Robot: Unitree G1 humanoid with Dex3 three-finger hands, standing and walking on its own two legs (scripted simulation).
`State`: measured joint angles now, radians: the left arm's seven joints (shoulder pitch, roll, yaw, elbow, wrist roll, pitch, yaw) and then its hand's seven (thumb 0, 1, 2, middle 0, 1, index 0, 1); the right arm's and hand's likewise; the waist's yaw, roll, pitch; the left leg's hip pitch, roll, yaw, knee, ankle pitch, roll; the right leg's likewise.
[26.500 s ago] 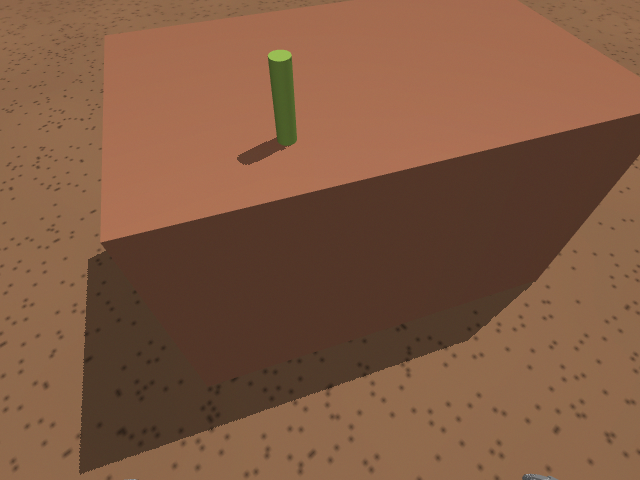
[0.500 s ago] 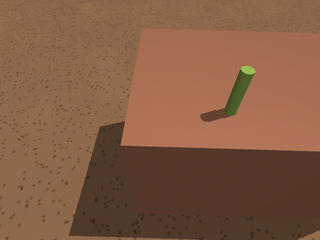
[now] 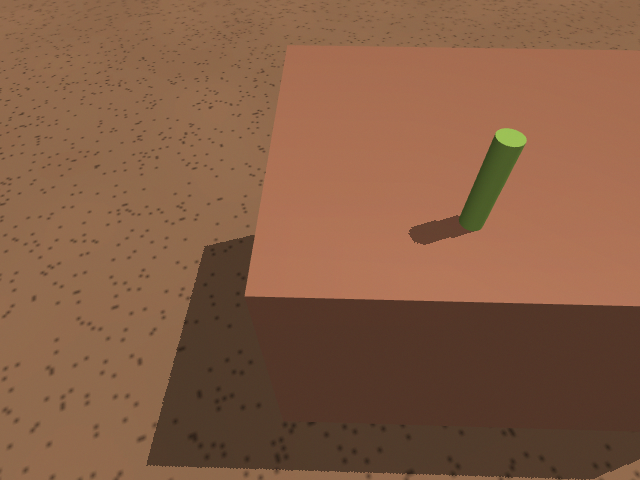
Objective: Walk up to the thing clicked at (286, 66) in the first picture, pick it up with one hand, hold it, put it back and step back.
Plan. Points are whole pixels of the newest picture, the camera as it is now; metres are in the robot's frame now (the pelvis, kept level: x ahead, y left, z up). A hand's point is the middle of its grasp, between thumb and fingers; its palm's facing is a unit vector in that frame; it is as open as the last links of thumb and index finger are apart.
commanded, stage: home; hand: right
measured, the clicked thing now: (488, 184) +0.50 -0.23 +0.06
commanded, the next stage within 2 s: stand in 0.22 s
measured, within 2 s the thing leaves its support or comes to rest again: neither
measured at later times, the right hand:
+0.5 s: hand out of the picture +0.07 -0.26 -0.16, palm faces -0.05 +0.94 -0.35, open 15.8 cm
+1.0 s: hand out of the picture +0.05 -0.26 -0.16, palm faces -0.05 +0.94 -0.34, open 7.5 cm
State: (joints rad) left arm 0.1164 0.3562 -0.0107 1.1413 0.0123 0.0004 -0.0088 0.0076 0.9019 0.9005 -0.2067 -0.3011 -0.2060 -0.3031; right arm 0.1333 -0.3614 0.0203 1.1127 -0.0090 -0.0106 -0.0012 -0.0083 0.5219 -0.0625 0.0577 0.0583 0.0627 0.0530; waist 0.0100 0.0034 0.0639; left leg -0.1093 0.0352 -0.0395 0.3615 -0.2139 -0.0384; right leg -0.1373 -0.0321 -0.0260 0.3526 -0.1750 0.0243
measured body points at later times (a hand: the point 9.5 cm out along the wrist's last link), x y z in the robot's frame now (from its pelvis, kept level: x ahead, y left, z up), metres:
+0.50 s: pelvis +0.00 -0.01 +0.00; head +0.00 -0.01 +0.45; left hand +0.06 +0.30 -0.13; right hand +0.07 -0.31 -0.13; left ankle -0.01 +0.14 -0.75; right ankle +0.01 -0.13 -0.75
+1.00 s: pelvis +0.00 -0.01 +0.00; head +0.01 -0.01 +0.45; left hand +0.05 +0.30 -0.13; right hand +0.06 -0.31 -0.14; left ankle -0.01 +0.14 -0.75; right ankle +0.01 -0.13 -0.75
